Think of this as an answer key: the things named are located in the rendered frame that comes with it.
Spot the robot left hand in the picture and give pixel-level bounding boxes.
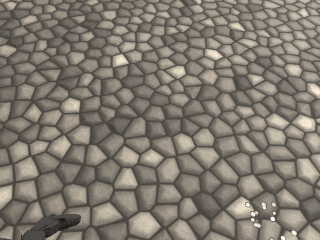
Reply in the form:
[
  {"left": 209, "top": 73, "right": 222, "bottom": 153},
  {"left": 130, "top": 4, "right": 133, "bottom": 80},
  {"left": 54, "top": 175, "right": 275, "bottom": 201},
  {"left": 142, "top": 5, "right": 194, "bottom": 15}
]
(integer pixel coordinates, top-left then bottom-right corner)
[{"left": 21, "top": 213, "right": 81, "bottom": 240}]

